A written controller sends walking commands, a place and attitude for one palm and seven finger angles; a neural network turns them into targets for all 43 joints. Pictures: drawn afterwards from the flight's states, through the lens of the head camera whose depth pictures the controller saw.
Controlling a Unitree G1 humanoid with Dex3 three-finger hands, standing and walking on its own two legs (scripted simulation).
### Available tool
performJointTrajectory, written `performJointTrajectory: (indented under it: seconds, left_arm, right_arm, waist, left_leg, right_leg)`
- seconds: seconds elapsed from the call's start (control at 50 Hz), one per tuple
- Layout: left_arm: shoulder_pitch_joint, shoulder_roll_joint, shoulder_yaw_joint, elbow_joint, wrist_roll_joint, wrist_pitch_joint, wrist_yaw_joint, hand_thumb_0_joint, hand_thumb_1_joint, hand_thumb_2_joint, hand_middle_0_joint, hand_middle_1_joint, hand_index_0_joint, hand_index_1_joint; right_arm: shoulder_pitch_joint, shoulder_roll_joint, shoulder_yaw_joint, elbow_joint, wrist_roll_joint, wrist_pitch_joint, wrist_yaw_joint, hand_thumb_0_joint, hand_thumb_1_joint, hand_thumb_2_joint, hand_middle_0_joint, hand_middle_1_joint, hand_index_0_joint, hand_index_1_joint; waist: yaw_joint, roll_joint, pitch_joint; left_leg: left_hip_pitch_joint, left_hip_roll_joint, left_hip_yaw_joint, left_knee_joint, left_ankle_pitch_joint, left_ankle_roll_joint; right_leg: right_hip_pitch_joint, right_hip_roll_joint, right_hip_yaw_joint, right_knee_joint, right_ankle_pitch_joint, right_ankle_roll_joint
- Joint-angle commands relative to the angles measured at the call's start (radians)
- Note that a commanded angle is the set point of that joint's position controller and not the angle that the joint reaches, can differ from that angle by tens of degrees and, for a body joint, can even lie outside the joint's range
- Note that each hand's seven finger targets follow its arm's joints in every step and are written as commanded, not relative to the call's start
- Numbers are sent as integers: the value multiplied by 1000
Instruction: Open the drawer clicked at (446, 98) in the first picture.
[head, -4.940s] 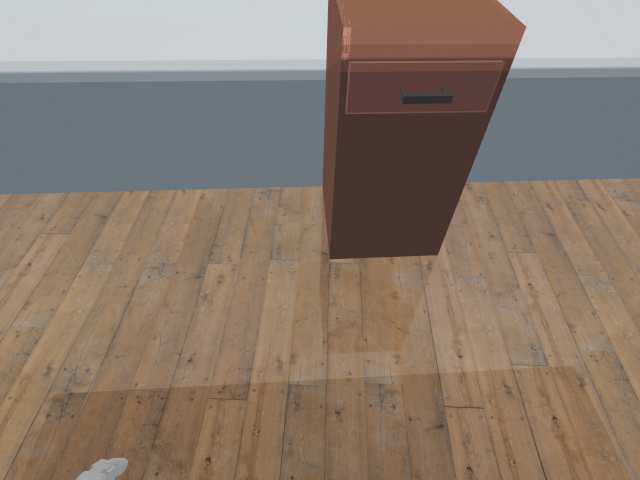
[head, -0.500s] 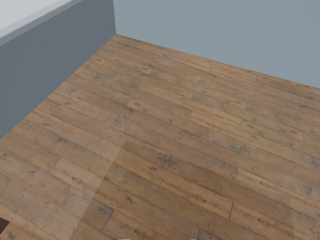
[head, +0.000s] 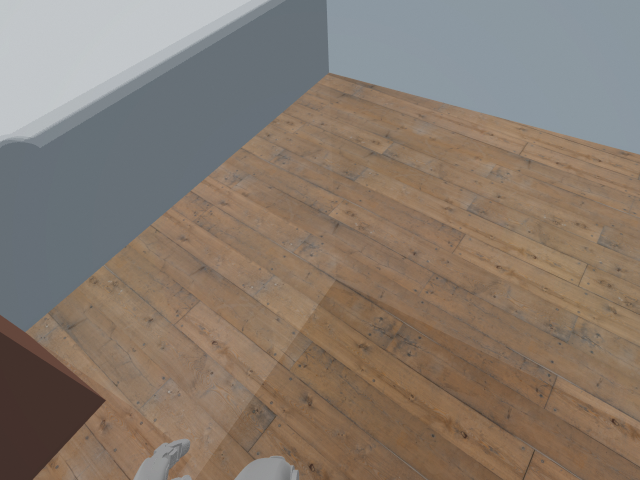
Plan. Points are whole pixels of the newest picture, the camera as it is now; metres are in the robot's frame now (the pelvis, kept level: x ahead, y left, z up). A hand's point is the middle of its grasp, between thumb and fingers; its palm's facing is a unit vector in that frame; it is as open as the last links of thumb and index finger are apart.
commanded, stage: turn to face it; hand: left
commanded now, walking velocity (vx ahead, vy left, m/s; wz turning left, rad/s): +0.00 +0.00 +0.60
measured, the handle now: out of the picture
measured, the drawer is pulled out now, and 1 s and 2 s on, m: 0.00 0.00 0.00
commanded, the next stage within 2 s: take the last steps up to it in 1.52 s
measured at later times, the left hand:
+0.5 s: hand out of the picture -0.03 +0.27 -0.18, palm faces +0.36 -0.89 -0.28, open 7.4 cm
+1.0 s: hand out of the picture -0.04 +0.20 -0.15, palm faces +0.58 -0.77 -0.27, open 7.4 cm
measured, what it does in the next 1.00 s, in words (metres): steps on the spot, turning left: left foot, then right foot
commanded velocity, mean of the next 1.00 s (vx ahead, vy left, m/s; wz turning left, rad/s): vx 0.00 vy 0.00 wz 0.59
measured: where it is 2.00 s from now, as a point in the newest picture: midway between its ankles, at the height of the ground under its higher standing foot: outside the picture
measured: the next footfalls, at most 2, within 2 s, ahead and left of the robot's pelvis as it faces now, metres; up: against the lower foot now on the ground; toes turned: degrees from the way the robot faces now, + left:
left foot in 0.32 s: +0.01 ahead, +0.15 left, +0.00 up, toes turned +19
right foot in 0.72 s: +0.10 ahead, -0.08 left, +0.00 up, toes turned +23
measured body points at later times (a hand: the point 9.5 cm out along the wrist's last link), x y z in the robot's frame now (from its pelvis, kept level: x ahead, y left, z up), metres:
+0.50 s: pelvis -0.01 +0.03 -0.01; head +0.03 +0.07 +0.44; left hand -0.05 +0.32 -0.15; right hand +0.20 -0.17 -0.13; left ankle -0.03 +0.14 -0.74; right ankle +0.02 -0.11 -0.67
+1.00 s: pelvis +0.00 -0.01 +0.00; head +0.04 -0.01 +0.45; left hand -0.07 +0.24 -0.13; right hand +0.21 -0.19 -0.15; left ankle -0.09 +0.10 -0.67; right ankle +0.07 -0.10 -0.74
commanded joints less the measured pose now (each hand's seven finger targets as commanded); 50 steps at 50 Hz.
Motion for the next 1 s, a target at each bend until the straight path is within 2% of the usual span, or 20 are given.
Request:
performJointTrajectory:
  seconds: [0.0,0.2,0.24,0.26,0.28,0.3,0.32,0.36,0.38,0.42,0.5,0.58,0.66,0.68,0.7,0.72,0.74,0.76,0.8,0.98]
  left_arm:
    - [34,175,39,-59,7,-26,10,0,900,900,-200,-300,-200,-300]
    - [142,272,63,-20,17,-4,-2,0,900,900,-200,-300,-200,-300]
    - [136,275,67,-12,14,0,-4,0,900,900,-200,-300,-200,-300]
    - [133,276,70,-14,7,2,-7,0,900,900,-200,-300,-200,-300]
    - [137,254,68,-31,0,3,-13,0,900,900,-200,-300,-200,-300]
    - [102,181,47,-79,-5,1,-24,0,900,900,-200,-300,-200,-300]
    - [46,194,42,-103,6,16,-13,0,900,900,-200,-300,-200,-300]
    - [8,188,48,-84,-2,18,-10,0,900,900,-200,-300,-200,-300]
    - [19,191,51,-69,-1,21,-16,0,900,900,-200,-300,-200,-300]
    - [73,188,51,-47,1,25,-23,0,900,900,-200,-300,-200,-300]
    - [56,177,48,-62,-1,28,-21,0,900,900,-200,-300,-200,-300]
    - [36,162,43,-85,-4,18,-17,0,900,900,-200,-300,-200,-300]
    - [147,179,47,-74,-9,-2,-10,0,900,900,-200,-300,-200,-300]
    - [178,235,58,-73,1,-13,-4,0,900,900,-200,-300,-200,-300]
    - [180,331,77,-79,18,-19,3,0,900,900,-200,-300,-200,-300]
    - [163,325,74,-90,7,-15,5,0,900,900,-200,-300,-200,-300]
    - [101,291,72,-100,7,-8,10,0,900,900,-200,-300,-200,-300]
    - [42,257,59,-109,7,-8,9,0,900,900,-200,-300,-200,-300]
    - [-4,214,40,-118,10,-14,5,0,900,900,-200,-300,-200,-300]
    - [128,272,59,-45,17,-6,4,0,900,900,-200,-300,-200,-300]
  right_arm:
    - [-30,-68,-2,-89,1,-5,8,0,-900,-900,200,300,200,300]
    - [-191,-77,30,-153,11,-18,15,0,-900,-900,200,300,200,300]
    - [-155,-94,27,-154,11,-27,12,0,-900,-900,200,300,200,300]
    - [-106,-123,20,-144,7,-34,9,0,-900,-900,200,300,200,300]
    - [-30,-206,-1,-129,1,-45,6,0,-900,-900,200,300,200,300]
    - [44,-323,-31,-117,3,-50,0,0,-900,-900,200,300,200,300]
    - [96,-321,-26,-86,15,-44,-4,0,-900,-900,200,300,200,300]
    - [-5,-269,-16,-111,8,-46,-25,0,-900,-900,200,300,200,300]
    - [-71,-236,-3,-128,5,-46,-25,0,-900,-900,200,300,200,300]
    - [-129,-218,6,-147,5,-51,-22,0,-900,-900,200,300,200,300]
    - [-110,-222,-2,-145,3,-47,-18,0,-900,-900,200,300,200,300]
    - [-100,-224,-12,-142,-1,-40,-15,0,-900,-900,200,300,200,300]
    - [-145,-207,-17,-162,7,-34,-12,0,-900,-900,200,300,200,300]
    - [-130,-160,-11,-170,15,-36,-7,0,-900,-900,200,300,200,300]
    - [-117,-87,3,-198,17,-37,-2,0,-900,-900,200,300,200,300]
    - [-119,-143,-11,-190,3,-27,-5,0,-900,-900,200,300,200,300]
    - [-134,-144,-16,-180,4,-17,-2,0,-900,-900,200,300,200,300]
    - [-127,-136,-13,-155,2,-10,6,0,-900,-900,200,300,200,300]
    - [-78,-110,-6,-124,-1,-2,19,0,-900,-900,200,300,200,300]
    - [-161,-74,24,-133,12,-13,18,0,-900,-900,200,300,200,300]
  waist:
    - [36,-208,-23]
    - [107,-279,-80]
    - [86,-263,-109]
    - [52,-218,-140]
    - [7,-42,-209]
    - [-36,286,-222]
    - [-50,193,-229]
    - [-25,203,-141]
    - [8,160,-93]
    - [43,136,-81]
    - [31,112,-88]
    - [26,127,-95]
    - [89,89,-117]
    - [104,-50,-135]
    - [110,-367,-120]
    - [113,-343,-123]
    - [86,-276,-75]
    - [61,-200,-18]
    - [30,-204,-5]
    - [105,-247,-70]
  left_leg:
    - [-82,78,16,136,35,-35]
    - [104,64,131,-306,-17,-10]
    - [194,57,150,-465,58,3]
    - [317,56,149,-592,173,16]
    - [548,172,12,-665,414,71]
    - [695,450,-342,-651,897,221]
    - [638,484,-308,-638,928,281]
    - [506,392,-255,-650,771,259]
    - [431,333,-204,-664,707,226]
    - [381,273,-159,-684,634,197]
    - [371,265,-216,-705,513,213]
    - [349,249,-270,-673,542,213]
    - [212,187,-291,-558,497,157]
    - [80,109,-231,-432,310,95]
    - [-99,-49,-31,-183,-123,8]
    - [-65,5,-85,6,-187,17]
    - [-51,25,-85,120,-143,21]
    - [-54,48,-67,185,-64,13]
    - [-36,58,-24,202,28,-8]
    - [69,75,97,-213,-50,-21]
  right_leg:
    - [87,-274,90,-163,479,-83]
    - [173,-319,3,-62,579,-81]
    - [174,-313,-31,18,586,-49]
    - [120,-301,-69,114,559,-13]
    - [-61,-251,-101,316,391,45]
    - [-373,-104,-94,546,-323,120]
    - [-386,-97,24,634,-387,111]
    - [-404,-98,78,677,-279,118]
    - [-370,-95,84,668,-210,118]
    - [-318,-76,76,621,-140,122]
    - [-277,-46,79,484,-138,123]
    - [-195,-7,71,319,-147,114]
    - [59,16,56,-25,46,101]
    - [199,-111,174,-167,76,69]
    - [250,-398,458,-239,176,-52]
    - [120,-456,460,-254,145,-116]
    - [40,-423,426,-256,87,-127]
    - [-6,-358,325,-241,78,-114]
    - [-21,-277,155,-209,141,-70]
    - [146,-334,29,-125,411,-101]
